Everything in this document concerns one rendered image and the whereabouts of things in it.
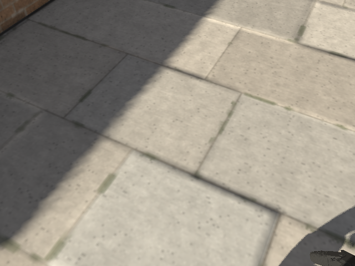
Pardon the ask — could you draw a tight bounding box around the right robot hand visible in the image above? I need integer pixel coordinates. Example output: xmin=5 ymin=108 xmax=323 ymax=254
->
xmin=310 ymin=250 xmax=355 ymax=266

